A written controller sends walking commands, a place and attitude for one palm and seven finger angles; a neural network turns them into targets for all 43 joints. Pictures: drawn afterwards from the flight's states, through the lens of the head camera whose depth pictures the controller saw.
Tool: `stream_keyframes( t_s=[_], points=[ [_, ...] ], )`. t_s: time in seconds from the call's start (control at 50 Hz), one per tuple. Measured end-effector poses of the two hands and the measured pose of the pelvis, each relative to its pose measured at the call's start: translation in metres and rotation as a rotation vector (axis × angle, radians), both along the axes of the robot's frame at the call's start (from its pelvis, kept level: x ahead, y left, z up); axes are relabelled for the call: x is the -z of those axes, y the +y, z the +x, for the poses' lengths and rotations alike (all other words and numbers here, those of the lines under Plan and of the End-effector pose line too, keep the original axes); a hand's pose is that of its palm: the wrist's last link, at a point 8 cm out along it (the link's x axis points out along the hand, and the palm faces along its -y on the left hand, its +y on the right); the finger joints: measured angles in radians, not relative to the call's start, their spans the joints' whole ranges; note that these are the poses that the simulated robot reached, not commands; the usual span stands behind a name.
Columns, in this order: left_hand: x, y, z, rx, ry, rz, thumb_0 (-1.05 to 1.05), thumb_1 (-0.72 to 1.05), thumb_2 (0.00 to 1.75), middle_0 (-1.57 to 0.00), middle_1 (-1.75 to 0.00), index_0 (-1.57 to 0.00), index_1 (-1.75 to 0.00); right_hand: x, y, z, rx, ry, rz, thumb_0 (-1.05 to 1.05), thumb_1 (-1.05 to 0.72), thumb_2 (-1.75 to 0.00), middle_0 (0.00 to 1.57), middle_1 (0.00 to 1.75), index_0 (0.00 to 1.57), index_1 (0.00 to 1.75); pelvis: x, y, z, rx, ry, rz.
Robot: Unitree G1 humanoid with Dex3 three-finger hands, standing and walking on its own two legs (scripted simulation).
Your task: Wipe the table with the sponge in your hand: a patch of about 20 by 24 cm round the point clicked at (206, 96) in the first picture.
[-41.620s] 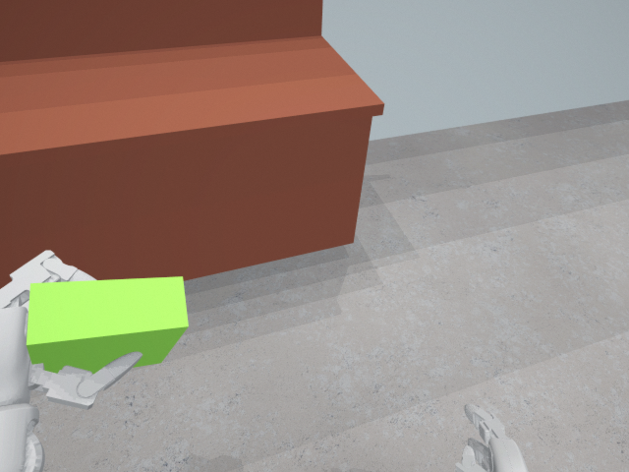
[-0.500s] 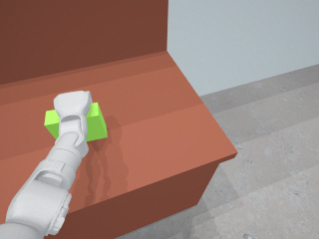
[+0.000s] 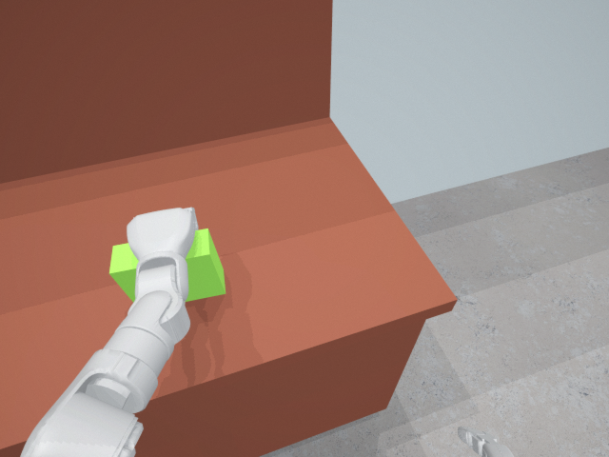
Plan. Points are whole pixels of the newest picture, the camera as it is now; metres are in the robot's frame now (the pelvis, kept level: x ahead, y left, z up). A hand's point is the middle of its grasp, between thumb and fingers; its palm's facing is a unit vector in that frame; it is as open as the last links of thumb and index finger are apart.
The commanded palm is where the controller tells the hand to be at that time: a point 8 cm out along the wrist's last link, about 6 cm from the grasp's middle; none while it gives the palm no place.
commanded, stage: wipe back along the third lane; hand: left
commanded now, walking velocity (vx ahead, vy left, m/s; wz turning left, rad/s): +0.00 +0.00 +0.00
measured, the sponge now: (176, 277) +0.38 +0.24 -0.01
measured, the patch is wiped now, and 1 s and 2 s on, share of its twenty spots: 1.00 1.00 1.00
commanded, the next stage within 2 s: slide back across to the middle lane in 0.52 s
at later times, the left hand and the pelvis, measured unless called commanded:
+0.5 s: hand (177, 283) +0.34 +0.21 +0.05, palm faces +0.00 -0.02 -1.00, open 9.4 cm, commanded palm +0.30 +0.19 +0.07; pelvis -0.01 -0.01 +0.00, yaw +0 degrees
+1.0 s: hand (156, 293) +0.32 +0.23 +0.05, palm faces -0.02 -0.06 -1.00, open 9.4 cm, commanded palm +0.27 +0.24 +0.09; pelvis -0.01 -0.02 +0.00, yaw -1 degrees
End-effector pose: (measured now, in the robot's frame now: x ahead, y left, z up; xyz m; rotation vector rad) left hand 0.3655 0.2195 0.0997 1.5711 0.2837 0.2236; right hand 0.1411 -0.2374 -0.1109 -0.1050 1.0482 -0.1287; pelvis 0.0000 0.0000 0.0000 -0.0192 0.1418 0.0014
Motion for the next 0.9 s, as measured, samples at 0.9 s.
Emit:
stream_keyframes(
  t_s=[0.9],
  points=[
    [-0.005, -0.007, -0.061, -0.002, -0.036, -0.079, 0.02, -0.43, 1.06, -0.73, -1.45, -0.77, -1.46, -0.018, -0.014, 0.017, -0.014, -0.14, 0.006, 0.01, -0.91, -0.9, 0.2, 0.3, 0.2, 0.3, -0.003, -0.017, -0.011, 0.025, -0.081, 0.014]
  ],
)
